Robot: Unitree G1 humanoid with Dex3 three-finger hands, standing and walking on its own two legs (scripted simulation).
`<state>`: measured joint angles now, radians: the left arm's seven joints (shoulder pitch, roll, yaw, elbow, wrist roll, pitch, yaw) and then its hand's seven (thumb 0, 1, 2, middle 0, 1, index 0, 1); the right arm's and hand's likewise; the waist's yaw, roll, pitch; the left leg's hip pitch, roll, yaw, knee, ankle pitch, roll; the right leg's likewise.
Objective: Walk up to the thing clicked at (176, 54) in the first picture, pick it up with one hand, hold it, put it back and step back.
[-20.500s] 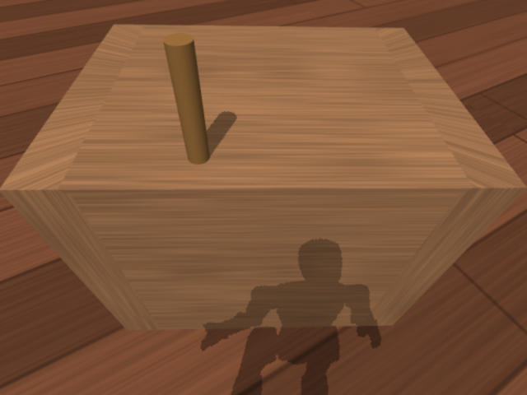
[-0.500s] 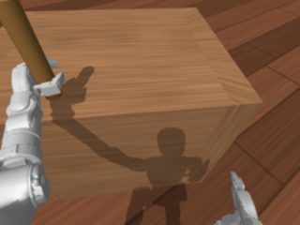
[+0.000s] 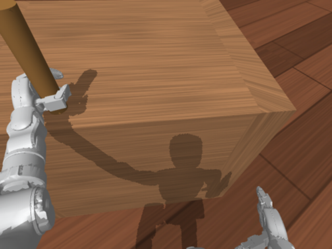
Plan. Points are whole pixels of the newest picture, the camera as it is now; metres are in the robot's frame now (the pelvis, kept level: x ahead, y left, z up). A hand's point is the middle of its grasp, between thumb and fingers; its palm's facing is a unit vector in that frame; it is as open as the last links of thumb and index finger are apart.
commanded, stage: lower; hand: left
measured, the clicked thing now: (36, 68) +0.46 +0.23 +0.20
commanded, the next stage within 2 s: loosen in 0.40 s
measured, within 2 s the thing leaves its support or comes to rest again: rests again in 0.32 s
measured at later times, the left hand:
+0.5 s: hand (60, 99) +0.46 +0.21 +0.10, palm faces +0.22 -0.98 +0.00, open 6.0 cm
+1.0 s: hand (58, 95) +0.47 +0.22 +0.11, palm faces +0.22 -0.98 +0.01, open 9.4 cm
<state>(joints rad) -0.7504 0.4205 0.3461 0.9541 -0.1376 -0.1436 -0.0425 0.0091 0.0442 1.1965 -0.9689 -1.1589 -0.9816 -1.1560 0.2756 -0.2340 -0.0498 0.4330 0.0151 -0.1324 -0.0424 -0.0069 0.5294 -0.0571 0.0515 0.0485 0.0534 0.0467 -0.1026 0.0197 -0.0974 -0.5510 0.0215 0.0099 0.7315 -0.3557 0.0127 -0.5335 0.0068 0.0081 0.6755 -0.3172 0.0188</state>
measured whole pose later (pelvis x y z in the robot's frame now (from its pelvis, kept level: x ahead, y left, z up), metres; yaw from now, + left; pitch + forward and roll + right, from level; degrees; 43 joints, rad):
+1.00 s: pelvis +0.00 +0.00 -0.01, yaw +0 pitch +12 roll -1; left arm -0.77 0.43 0.36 0.95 -0.14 -0.18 -0.05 0.01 -0.13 0.57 -0.85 -0.73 -0.85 -0.72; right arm 0.35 -0.24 -0.05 0.29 0.01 -0.07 -0.03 -0.01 0.52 -0.05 0.05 0.05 0.05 0.05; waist -0.10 0.01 -0.11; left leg -0.66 0.02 0.01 0.84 -0.40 0.01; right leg -0.65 0.01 0.01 0.80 -0.37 0.02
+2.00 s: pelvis +0.00 +0.00 +0.01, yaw +1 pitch +7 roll -1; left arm -0.73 0.71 0.48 0.77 0.01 -0.01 -0.05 -0.01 -0.55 0.06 -0.06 -0.04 -0.05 -0.05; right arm 0.37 -0.26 -0.04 0.43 0.05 -0.09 0.00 -0.01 0.57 -0.05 0.05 0.05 0.05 0.05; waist -0.01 0.03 -0.08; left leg -0.43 0.01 0.01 0.64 -0.33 0.01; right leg -0.42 -0.01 0.01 0.61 -0.30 0.02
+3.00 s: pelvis -0.01 -0.02 +0.02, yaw +2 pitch -3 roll +1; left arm 0.34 0.42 0.52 -0.22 -0.08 -0.35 0.02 0.00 -0.56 0.04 -0.07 -0.06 -0.07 -0.06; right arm 0.34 -0.24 -0.17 0.50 0.04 -0.14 -0.05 -0.01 0.49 -0.07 0.05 0.06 0.06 0.05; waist 0.06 0.05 0.03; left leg -0.18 0.00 -0.02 0.47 -0.24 -0.01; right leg -0.19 -0.02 -0.02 0.51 -0.26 0.00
